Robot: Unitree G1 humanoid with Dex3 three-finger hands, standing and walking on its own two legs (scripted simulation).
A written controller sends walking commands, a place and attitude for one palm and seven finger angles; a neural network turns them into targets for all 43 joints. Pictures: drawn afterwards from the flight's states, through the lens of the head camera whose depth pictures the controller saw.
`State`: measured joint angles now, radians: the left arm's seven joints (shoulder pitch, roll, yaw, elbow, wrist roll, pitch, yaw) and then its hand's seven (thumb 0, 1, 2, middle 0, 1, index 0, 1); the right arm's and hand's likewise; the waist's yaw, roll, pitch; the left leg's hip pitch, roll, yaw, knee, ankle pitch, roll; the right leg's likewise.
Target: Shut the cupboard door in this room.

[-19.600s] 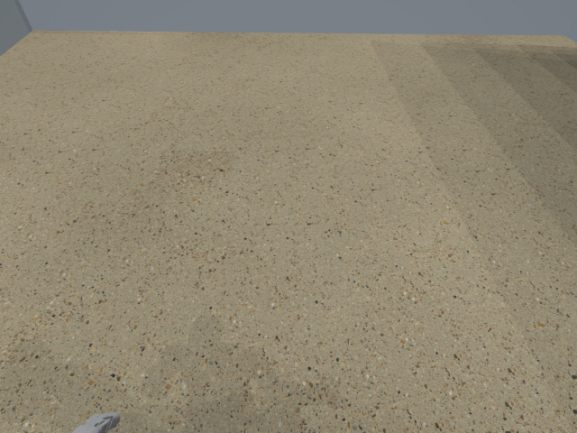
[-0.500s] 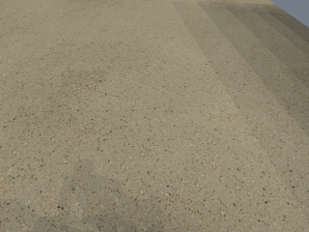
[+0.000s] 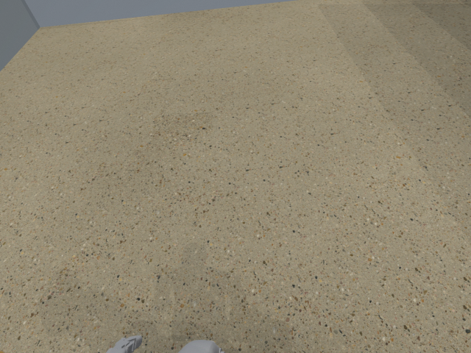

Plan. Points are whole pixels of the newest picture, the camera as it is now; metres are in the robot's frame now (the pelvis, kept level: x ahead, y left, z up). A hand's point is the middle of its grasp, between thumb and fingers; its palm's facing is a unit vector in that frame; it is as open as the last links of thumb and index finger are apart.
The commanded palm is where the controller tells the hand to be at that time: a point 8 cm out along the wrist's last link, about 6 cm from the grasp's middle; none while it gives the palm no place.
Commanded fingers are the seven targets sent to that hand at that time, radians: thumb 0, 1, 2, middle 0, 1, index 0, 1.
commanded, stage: turn or walk to find it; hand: left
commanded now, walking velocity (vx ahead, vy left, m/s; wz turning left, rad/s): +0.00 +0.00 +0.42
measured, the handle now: out of the picture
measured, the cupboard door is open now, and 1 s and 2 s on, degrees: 77 77 77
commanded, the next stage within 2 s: stand and wait in 0.26 s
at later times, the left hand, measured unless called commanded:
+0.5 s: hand out of the picture -0.05 +0.27 -0.18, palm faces +0.27 -0.94 -0.23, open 7.3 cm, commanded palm none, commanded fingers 0.00 0.90 0.90 -0.20 -0.30 -0.20 -0.30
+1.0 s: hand out of the picture -0.01 +0.21 -0.13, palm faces +0.43 -0.86 -0.29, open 7.3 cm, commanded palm none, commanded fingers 0.00 0.90 0.90 -0.20 -0.30 -0.20 -0.30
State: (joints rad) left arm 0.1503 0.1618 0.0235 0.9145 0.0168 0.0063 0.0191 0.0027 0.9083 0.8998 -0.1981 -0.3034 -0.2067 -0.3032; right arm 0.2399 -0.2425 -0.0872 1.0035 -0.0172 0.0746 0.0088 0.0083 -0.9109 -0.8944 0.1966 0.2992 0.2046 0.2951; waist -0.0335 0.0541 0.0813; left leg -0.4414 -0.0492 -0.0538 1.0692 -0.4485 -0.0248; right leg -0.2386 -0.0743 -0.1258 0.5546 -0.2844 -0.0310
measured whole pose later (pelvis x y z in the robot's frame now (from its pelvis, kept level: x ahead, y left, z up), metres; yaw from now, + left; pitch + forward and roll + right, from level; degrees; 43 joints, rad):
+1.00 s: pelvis -0.04 -0.01 +0.00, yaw +27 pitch -2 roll +3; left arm 0.14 0.16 0.02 0.90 0.02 0.01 0.02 0.00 0.91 0.90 -0.20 -0.30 -0.21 -0.30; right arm 0.25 -0.26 -0.10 0.99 -0.02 0.08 0.01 0.01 -0.91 -0.89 0.20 0.30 0.20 0.30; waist -0.04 0.06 0.07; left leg -0.47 -0.05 -0.06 1.10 -0.42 -0.03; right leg -0.22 -0.07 -0.12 0.54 -0.29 -0.03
